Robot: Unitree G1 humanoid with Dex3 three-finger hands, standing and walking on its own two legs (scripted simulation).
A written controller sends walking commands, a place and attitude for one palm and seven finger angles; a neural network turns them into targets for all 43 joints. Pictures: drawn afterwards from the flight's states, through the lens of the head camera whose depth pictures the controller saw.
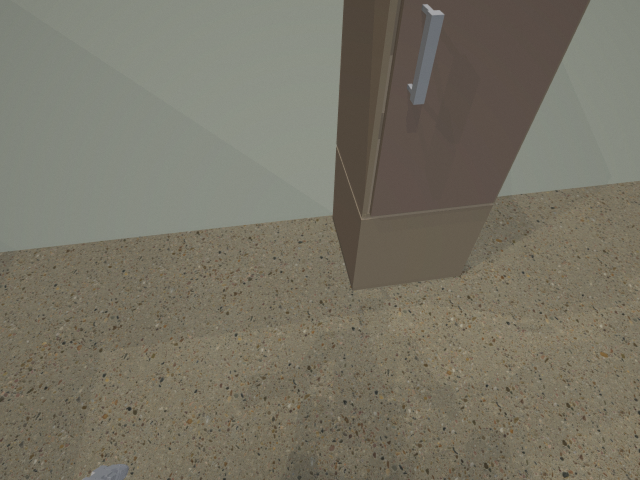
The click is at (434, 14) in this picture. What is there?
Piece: cupboard door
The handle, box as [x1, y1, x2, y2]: [407, 4, 443, 104]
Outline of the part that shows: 427,4 422,4 422,10 426,14 426,19 413,84 407,84 407,88 411,94 410,99 413,104 423,103 443,19 443,14 439,10 433,10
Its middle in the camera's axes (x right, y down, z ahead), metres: +0.21 -0.37 +0.79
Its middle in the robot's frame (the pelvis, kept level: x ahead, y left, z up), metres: +0.87 -0.15 +0.14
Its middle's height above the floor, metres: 0.91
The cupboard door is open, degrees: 0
